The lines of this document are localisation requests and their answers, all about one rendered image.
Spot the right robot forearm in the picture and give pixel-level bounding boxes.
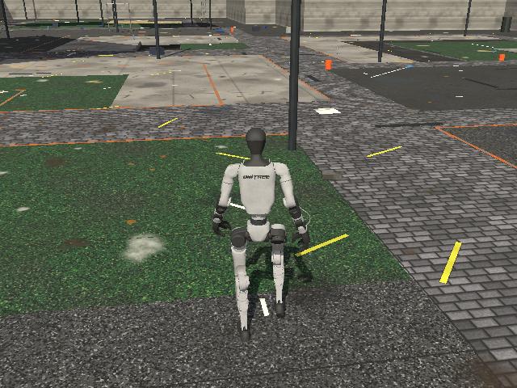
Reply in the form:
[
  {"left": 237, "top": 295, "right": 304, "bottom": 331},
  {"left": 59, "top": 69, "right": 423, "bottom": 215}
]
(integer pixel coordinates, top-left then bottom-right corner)
[{"left": 288, "top": 195, "right": 307, "bottom": 234}]

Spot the robot foot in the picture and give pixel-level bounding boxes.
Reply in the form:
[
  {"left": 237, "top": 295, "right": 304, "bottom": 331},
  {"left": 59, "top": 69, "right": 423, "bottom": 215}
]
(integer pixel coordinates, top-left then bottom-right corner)
[
  {"left": 274, "top": 299, "right": 285, "bottom": 314},
  {"left": 237, "top": 320, "right": 250, "bottom": 342}
]

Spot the robot left foot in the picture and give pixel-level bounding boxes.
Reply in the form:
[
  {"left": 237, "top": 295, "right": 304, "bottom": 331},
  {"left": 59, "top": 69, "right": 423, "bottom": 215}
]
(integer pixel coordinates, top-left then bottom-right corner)
[{"left": 237, "top": 320, "right": 250, "bottom": 342}]

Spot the left robot hand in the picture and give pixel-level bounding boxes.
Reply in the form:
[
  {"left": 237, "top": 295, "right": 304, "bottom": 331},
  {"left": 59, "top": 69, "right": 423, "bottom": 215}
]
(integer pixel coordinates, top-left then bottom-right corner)
[{"left": 212, "top": 220, "right": 231, "bottom": 237}]

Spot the left robot forearm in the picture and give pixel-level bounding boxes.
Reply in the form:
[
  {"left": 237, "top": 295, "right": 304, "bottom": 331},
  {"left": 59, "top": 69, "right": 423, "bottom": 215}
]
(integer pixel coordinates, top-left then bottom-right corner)
[{"left": 213, "top": 195, "right": 227, "bottom": 223}]

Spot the left robot upper arm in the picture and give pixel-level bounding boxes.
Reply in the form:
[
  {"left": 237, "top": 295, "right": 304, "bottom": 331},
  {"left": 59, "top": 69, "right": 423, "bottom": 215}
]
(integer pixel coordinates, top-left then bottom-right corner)
[{"left": 218, "top": 163, "right": 240, "bottom": 207}]

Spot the robot right foot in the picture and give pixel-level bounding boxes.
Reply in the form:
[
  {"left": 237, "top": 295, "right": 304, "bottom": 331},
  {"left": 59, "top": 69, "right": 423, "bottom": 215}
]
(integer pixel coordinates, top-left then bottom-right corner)
[{"left": 274, "top": 299, "right": 285, "bottom": 314}]

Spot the right robot upper arm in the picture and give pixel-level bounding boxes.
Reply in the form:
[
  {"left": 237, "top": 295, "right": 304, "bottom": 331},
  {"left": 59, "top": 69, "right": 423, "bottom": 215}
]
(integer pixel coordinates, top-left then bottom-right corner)
[{"left": 273, "top": 162, "right": 296, "bottom": 208}]

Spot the right robot hand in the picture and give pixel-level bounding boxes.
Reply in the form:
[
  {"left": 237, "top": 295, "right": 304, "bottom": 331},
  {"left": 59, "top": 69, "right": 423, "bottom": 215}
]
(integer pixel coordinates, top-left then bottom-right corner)
[{"left": 292, "top": 231, "right": 310, "bottom": 252}]

